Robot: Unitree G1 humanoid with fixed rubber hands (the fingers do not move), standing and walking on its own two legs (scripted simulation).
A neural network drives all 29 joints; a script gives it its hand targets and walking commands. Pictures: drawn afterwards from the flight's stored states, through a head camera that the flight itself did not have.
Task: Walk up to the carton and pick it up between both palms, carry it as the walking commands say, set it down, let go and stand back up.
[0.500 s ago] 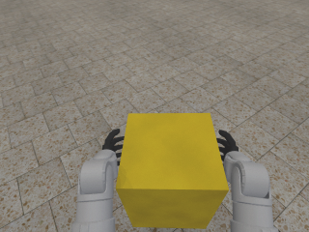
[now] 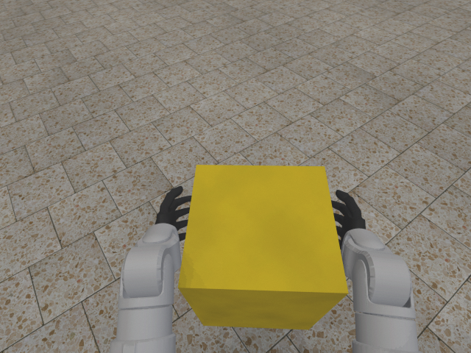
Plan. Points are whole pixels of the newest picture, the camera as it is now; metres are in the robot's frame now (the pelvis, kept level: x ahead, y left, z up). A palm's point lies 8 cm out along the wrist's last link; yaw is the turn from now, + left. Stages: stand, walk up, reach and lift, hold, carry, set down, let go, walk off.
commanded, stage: carry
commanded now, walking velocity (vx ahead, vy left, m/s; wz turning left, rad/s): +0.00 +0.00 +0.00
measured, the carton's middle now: (257, 254) +0.28 +0.00 +0.00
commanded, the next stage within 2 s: hold in 1.70 s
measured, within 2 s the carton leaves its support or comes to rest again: neither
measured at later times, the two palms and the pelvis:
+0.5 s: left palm (175, 236) +0.27 +0.13 +0.07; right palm (362, 239) +0.27 -0.17 +0.06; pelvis -0.01 -0.02 +0.00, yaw +1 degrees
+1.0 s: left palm (198, 237) +0.27 +0.09 +0.06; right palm (384, 240) +0.27 -0.20 +0.06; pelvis -0.01 -0.05 +0.01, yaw +1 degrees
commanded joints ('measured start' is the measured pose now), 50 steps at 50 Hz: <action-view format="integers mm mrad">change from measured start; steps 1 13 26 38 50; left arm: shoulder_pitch -369 -435 -476 -455 -527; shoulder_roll -809 -813 -779 -803 -789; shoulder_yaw -573 -551 -491 -497 -502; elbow -25 5 79 92 33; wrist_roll -272 -269 -221 -227 -225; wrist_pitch -28 -39 -97 -105 -156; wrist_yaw -206 -215 -210 -207 -199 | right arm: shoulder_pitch -433 -444 -477 -467 -512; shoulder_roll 786 791 776 794 802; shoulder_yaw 607 552 523 521 520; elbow -65 11 65 62 57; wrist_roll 262 225 191 189 197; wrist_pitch -29 -31 -94 -107 -148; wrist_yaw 219 214 212 208 213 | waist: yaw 5 -2 -2 0 -1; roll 17 21 -1 -43 -10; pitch -337 -239 -247 -279 -270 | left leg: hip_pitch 132 85 55 27 20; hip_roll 244 230 228 205 206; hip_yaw -163 -166 -183 -168 -172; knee -24 -119 -118 -88 -118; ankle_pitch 913 530 445 377 211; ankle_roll -144 -149 -132 -113 -100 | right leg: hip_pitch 161 104 146 194 160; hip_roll -38 -70 -79 -93 -105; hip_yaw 51 61 82 99 122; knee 26 -4 -33 -51 -86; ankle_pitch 264 119 180 304 195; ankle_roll -46 -43 -67 -73 -80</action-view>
